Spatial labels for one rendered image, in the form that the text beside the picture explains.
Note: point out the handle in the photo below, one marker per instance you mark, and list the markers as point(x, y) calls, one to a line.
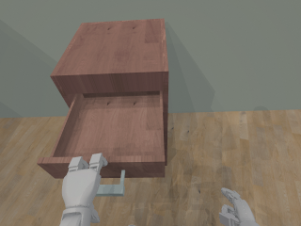
point(112, 190)

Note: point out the right robot hand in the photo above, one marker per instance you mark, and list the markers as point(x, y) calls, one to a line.
point(240, 212)

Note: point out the cabinet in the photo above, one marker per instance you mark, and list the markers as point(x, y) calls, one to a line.
point(116, 56)

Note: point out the left robot forearm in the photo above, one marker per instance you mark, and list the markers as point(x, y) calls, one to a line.
point(76, 216)

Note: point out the drawer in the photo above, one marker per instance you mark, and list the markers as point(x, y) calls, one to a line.
point(126, 127)

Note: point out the left robot hand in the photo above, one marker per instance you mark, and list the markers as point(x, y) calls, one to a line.
point(82, 182)

